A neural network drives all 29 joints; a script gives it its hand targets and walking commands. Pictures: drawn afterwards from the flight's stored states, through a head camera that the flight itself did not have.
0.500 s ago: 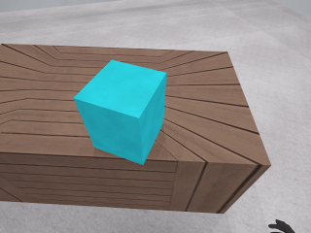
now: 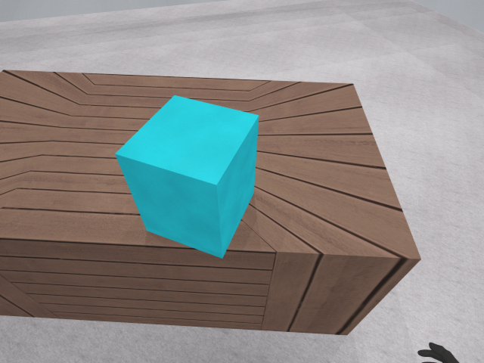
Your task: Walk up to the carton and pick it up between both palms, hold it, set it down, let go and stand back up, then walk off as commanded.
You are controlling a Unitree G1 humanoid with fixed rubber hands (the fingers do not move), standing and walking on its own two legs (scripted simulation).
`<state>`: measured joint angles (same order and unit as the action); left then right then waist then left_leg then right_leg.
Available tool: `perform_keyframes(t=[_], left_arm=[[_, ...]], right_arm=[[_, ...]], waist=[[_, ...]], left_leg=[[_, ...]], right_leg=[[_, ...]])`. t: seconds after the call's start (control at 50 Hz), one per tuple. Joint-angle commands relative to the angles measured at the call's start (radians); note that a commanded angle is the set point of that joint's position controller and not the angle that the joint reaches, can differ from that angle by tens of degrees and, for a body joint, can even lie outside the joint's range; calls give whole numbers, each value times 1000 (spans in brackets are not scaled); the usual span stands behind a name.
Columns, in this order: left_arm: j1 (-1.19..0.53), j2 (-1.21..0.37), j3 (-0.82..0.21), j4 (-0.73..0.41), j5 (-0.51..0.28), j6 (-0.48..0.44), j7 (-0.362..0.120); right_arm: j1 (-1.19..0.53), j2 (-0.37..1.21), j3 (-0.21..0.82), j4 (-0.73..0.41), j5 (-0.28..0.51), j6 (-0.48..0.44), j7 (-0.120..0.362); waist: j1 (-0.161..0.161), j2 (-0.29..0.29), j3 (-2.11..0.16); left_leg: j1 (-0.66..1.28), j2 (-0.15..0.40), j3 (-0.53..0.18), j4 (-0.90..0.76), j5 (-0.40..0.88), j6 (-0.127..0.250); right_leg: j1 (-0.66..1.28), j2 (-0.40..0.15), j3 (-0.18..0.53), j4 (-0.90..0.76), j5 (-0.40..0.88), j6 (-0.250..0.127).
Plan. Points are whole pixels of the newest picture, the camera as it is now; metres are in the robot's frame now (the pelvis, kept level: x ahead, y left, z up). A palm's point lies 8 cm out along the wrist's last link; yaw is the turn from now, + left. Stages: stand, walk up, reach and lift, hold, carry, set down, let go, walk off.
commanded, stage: walk up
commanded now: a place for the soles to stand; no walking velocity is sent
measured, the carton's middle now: (198, 177) +0.52 +0.13 -0.01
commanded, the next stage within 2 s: none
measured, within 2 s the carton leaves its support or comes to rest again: neither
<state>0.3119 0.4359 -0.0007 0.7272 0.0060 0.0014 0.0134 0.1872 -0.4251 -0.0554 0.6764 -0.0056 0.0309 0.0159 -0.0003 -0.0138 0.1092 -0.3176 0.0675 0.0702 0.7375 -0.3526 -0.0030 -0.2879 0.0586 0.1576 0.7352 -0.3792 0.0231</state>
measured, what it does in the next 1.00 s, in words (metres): stands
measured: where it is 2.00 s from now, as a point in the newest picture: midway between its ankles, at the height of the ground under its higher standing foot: outside the picture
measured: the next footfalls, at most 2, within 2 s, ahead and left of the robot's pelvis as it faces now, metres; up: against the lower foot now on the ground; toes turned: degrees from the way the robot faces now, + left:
none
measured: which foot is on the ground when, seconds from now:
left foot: down 0.00-1.00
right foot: down 0.00-1.00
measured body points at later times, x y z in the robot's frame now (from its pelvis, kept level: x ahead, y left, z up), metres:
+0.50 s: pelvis +0.00 +0.00 +0.00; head +0.01 +0.01 +0.45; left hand +0.08 +0.32 -0.10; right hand +0.14 -0.32 -0.07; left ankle +0.03 +0.13 -0.71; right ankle +0.02 -0.14 -0.71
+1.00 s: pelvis +0.00 +0.00 +0.00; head +0.01 +0.01 +0.45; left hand +0.08 +0.32 -0.10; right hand +0.14 -0.32 -0.07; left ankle +0.03 +0.13 -0.71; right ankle +0.02 -0.14 -0.71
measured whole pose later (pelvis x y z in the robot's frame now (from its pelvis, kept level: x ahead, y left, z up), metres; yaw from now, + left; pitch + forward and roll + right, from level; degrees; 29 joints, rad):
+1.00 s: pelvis +0.00 +0.00 +0.00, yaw +0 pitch -4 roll +0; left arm 0.31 0.44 0.00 0.73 0.01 0.00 0.01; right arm 0.20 -0.43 -0.06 0.68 -0.01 0.03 0.02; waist 0.00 -0.01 0.10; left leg -0.32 0.07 0.07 0.74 -0.35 0.00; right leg -0.29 0.06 0.16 0.74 -0.37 0.02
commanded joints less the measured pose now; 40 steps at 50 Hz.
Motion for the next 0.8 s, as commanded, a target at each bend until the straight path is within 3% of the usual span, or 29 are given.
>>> perform_keyframes(t=[0.0, 0.06, 0.2, 0.28, 0.42, 0.56, 0.68, 0.78], left_arm=[[-64, 228, 81, -42, -20, -23, 1], [-72, 235, 82, -41, -17, -23, 1], [-70, 226, 80, -42, -21, -20, -1], [-75, 229, 79, -44, -18, -22, -1], [-78, 224, 78, -42, -20, -22, -2], [-81, 229, 79, -44, -17, -22, -3], [-71, 227, 80, -40, -20, -22, -3], [-80, 232, 79, -42, -19, -22, -2]], right_arm=[[-31, -228, -67, -62, 9, -28, -7], [-32, -223, -69, -65, 10, -27, -8], [-32, -229, -66, -63, 9, -29, -8], [-30, -223, -66, -67, 11, -28, -7], [-30, -226, -67, -64, 10, -31, -8], [-29, -225, -67, -67, 10, -30, -7], [-30, -233, -68, -62, 10, -33, -7], [-26, -226, -67, -63, 12, -29, -7]], waist=[[-31, 25, -133], [-37, -5, -136], [-32, 23, -123], [-37, 6, -132], [-37, 16, -126], [-39, 3, -117], [-34, 25, -128], [-40, 0, -124]], left_leg=[[197, 110, -104, -155, 59, 97], [208, 88, -93, -134, 59, 85], [188, 121, -114, -178, 29, 103], [197, 97, -101, -159, 11, 90], [195, 117, -110, -173, 29, 99], [204, 95, -112, -169, -9, 85], [183, 127, -118, -183, 13, 102], [202, 94, -108, -165, -6, 86]], right_leg=[[-116, -96, 165, -175, 229, -85], [-122, -107, 193, -198, 248, -94], [-121, -89, 152, -169, 208, -80], [-126, -104, 184, -202, 200, -90], [-120, -90, 155, -178, 216, -79], [-151, -101, 191, -209, 179, -90], [-112, -86, 143, -173, 205, -77], [-143, -102, 194, -208, 187, -92]])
